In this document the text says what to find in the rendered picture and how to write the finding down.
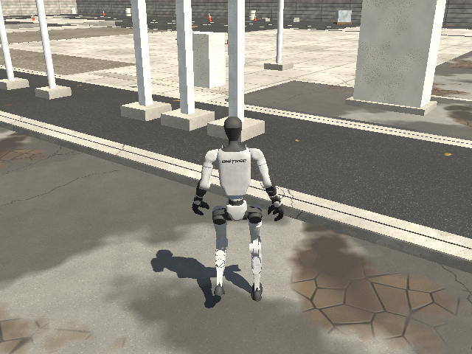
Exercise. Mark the robot right upper arm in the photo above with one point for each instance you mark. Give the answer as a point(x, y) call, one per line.
point(257, 155)

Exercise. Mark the right robot forearm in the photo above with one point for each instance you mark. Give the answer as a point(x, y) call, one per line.
point(273, 194)

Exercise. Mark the robot right hand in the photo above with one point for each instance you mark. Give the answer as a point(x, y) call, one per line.
point(279, 210)

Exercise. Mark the robot right foot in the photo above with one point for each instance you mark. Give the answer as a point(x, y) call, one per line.
point(257, 294)

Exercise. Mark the robot left foot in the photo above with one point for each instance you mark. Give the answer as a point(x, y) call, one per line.
point(219, 290)

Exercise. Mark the left robot forearm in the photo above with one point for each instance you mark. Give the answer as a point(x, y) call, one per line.
point(199, 195)

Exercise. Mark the robot foot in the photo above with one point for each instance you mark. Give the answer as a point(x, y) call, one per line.
point(219, 290)
point(257, 294)

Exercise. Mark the robot left hand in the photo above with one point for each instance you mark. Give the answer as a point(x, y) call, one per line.
point(196, 210)

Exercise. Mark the robot left upper arm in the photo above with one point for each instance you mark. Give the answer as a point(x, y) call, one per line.
point(206, 172)

